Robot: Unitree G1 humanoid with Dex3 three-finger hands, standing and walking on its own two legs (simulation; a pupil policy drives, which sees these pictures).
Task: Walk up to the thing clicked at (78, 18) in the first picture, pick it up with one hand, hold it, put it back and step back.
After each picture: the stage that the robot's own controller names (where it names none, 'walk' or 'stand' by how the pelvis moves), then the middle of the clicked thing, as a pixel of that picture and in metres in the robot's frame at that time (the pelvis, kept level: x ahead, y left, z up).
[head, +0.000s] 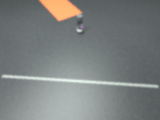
stand; (79, 24) +1.67 +0.07 -0.65
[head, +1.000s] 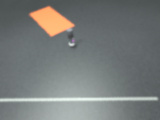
walk; (71, 38) +1.53 +0.29 -0.63
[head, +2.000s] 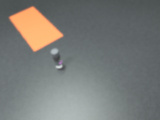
walk; (57, 59) +0.99 +0.37 -0.64
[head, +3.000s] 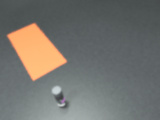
walk; (59, 97) +0.62 +0.29 -0.65
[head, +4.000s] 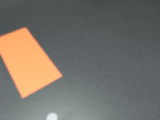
stand; out of the picture +0.39 +0.23 -0.63
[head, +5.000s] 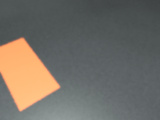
stand; out of the picture +0.33 +0.22 -0.65
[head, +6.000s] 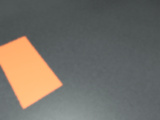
stand; out of the picture +0.34 +0.23 -0.66
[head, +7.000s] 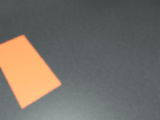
stand; out of the picture +0.33 +0.23 -0.66
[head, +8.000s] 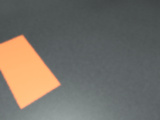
stand; out of the picture +0.33 +0.23 -0.66
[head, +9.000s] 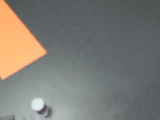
go down; (41, 108) +0.36 +0.24 -0.56
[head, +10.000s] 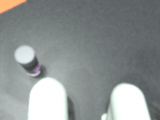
go down; (30, 64) +0.41 +0.27 -0.27
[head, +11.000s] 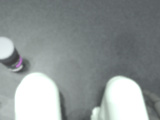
close in; (10, 58) +0.39 +0.29 -0.23
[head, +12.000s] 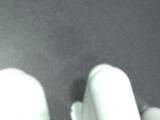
close in; out of the picture +0.36 +0.33 -0.15
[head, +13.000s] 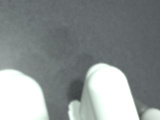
lift; out of the picture +0.36 +0.33 -0.15
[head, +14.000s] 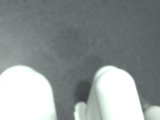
lift; out of the picture +0.30 +0.31 -0.15
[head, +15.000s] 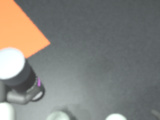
lift; (24, 81) +0.32 +0.20 +0.04
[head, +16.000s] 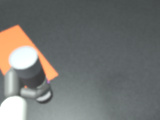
hold; (35, 80) +0.33 +0.17 +0.06
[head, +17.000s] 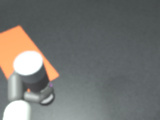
hold; (39, 83) +0.32 +0.17 +0.05
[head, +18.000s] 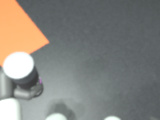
crouch; (28, 79) +0.34 +0.20 -0.03
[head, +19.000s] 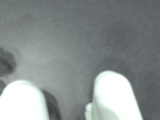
lower; out of the picture +0.44 +0.31 -0.08
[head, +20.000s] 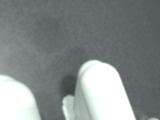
lower; out of the picture +0.41 +0.33 -0.16
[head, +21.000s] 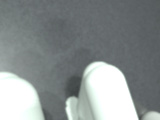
lower; out of the picture +0.38 +0.34 -0.16
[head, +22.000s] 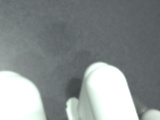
lower; out of the picture +0.37 +0.33 -0.15
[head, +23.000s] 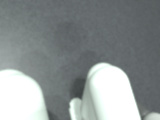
lower; out of the picture +0.34 +0.32 -0.16
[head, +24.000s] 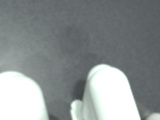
open; out of the picture +0.36 +0.30 -0.16
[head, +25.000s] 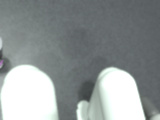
stand; out of the picture +0.36 +0.29 -0.18
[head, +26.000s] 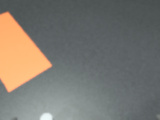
stand; out of the picture +0.33 +0.21 -0.55
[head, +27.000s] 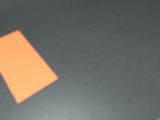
stand; out of the picture +0.35 +0.21 -0.60
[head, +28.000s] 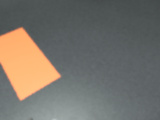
stand; out of the picture +0.34 +0.21 -0.60
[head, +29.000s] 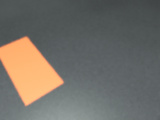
stand; out of the picture +0.37 +0.20 -0.65
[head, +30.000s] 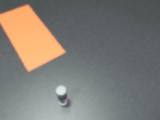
walk; (62, 96) +0.51 +0.16 -0.64
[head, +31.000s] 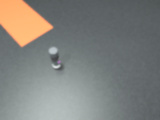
walk; (55, 59) +0.82 +0.26 -0.62
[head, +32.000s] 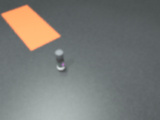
stand; (60, 61) +0.98 +0.24 -0.64
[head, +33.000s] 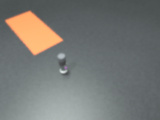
stand; (62, 64) +1.00 +0.23 -0.66
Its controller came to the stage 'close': yes
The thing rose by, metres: 0.69
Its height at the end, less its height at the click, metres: +0.00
